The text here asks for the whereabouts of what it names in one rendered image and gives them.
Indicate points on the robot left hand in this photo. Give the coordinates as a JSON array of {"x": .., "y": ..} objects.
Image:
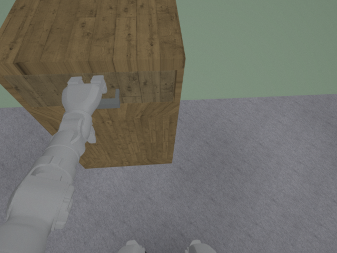
[{"x": 85, "y": 97}]

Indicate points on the left robot upper arm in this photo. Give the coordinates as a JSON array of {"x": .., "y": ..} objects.
[{"x": 41, "y": 206}]

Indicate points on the right robot shin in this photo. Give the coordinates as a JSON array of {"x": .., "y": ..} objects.
[{"x": 195, "y": 242}]

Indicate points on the handle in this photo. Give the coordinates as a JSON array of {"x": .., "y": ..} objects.
[{"x": 110, "y": 103}]

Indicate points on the left robot forearm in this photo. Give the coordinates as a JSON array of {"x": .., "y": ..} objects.
[{"x": 62, "y": 155}]

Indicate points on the robot shin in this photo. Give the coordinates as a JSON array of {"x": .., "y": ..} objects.
[
  {"x": 131, "y": 242},
  {"x": 195, "y": 242}
]

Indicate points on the left robot shin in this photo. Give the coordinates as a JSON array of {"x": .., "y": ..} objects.
[{"x": 131, "y": 242}]

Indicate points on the drawer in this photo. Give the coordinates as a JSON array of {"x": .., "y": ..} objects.
[{"x": 41, "y": 90}]

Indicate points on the cabinet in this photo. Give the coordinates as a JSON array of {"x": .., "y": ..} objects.
[{"x": 95, "y": 36}]

